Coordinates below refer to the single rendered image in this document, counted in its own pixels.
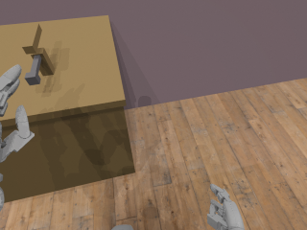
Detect tap lever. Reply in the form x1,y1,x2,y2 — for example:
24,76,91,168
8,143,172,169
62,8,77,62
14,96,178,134
24,55,42,85

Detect robot left hand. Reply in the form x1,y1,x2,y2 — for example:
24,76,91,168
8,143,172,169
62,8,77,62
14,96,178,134
0,64,35,163

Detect robot right hand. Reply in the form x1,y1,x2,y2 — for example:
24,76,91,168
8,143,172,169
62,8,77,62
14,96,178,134
207,184,245,230

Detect counter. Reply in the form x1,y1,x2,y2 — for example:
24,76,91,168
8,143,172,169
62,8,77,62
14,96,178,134
0,15,135,203

